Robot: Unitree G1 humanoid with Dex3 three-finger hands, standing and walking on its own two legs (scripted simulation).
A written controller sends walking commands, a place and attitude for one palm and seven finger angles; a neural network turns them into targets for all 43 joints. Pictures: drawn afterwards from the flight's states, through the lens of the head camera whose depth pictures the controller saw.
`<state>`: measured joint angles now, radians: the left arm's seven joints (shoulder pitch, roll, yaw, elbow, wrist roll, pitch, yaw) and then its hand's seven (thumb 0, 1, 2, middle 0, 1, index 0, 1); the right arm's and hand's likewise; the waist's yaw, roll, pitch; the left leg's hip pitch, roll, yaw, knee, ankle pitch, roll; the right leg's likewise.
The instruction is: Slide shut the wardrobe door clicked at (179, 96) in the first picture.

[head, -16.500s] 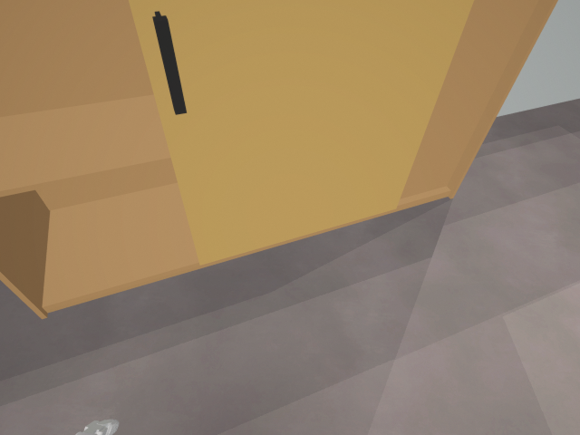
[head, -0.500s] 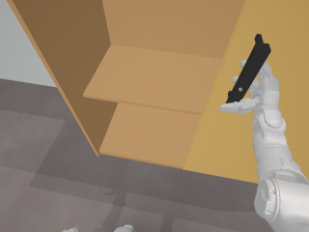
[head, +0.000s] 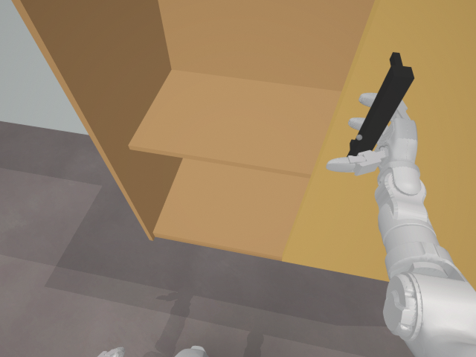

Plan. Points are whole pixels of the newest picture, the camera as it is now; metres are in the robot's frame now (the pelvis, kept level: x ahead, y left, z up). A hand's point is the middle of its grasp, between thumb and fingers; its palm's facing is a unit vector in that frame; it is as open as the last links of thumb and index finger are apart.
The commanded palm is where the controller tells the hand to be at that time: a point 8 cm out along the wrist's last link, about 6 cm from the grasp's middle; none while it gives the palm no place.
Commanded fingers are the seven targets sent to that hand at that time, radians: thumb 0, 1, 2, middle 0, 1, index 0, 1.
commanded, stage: slide the fingers in behind the handle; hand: right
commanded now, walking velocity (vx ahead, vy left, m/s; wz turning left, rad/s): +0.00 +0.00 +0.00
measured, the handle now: (372, 117) +0.52 -0.15 +0.13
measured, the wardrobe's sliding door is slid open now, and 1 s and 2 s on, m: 0.57 0.57 0.57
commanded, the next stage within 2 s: grip the handle and tug to test in 0.40 s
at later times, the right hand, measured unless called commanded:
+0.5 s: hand (361, 135) +0.48 -0.13 +0.12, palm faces +0.05 +1.00 +0.01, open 13.8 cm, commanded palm +0.45 -0.18 +0.12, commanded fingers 0.00 0.45 -0.32 0.31 1.21 0.31 1.21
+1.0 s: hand (358, 135) +0.47 -0.13 +0.12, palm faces +0.07 +1.00 +0.00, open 8.5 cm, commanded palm +0.44 -0.17 +0.12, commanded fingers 0.00 -0.71 -0.82 0.43 1.37 0.43 1.37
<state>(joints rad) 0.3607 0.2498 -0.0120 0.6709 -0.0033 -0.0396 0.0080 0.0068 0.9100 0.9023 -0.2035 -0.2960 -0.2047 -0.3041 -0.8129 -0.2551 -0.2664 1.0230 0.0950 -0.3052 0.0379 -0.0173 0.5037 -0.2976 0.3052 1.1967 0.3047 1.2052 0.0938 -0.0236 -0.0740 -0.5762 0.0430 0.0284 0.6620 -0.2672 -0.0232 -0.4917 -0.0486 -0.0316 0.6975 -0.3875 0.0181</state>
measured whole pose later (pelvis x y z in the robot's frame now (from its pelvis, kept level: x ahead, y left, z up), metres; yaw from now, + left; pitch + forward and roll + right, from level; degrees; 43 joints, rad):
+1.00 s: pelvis +0.01 +0.00 +0.00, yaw +0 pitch +11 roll +0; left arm 0.38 0.25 0.00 0.67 0.00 -0.04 0.00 0.01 0.91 0.90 -0.20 -0.30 -0.20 -0.30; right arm -0.78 -0.25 -0.25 0.97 0.11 -0.30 0.02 -0.01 -0.27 -0.63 0.39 1.31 0.39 1.32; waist 0.08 -0.04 -0.08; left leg -0.57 0.04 0.03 0.66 -0.27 -0.02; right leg -0.49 -0.05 -0.03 0.69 -0.39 0.02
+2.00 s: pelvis +0.03 +0.00 +0.01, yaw +3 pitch +11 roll +1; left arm 0.37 0.25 0.01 0.62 -0.02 -0.04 -0.01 0.01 0.91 0.90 -0.20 -0.30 -0.20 -0.30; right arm -0.54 -0.21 -0.25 0.63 0.14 -0.18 0.01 0.01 -0.68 -0.74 0.38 1.40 0.37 1.41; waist 0.08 -0.05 -0.10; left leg -0.50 0.02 -0.01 0.59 -0.27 -0.03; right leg -0.39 -0.07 -0.07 0.61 -0.40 0.02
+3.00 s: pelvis +0.01 +0.01 +0.00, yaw +0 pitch +5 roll +0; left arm 0.30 0.22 0.01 0.70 -0.02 -0.03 0.08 0.01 0.91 0.90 -0.20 -0.30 -0.20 -0.30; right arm -0.83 -0.16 -0.04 0.90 0.09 -0.20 -0.08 -0.02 -0.59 -0.77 0.45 1.40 0.41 1.40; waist 0.05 -0.05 0.04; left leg -0.46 0.04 0.02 0.69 -0.32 -0.01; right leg -0.36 -0.05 -0.03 0.69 -0.42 0.02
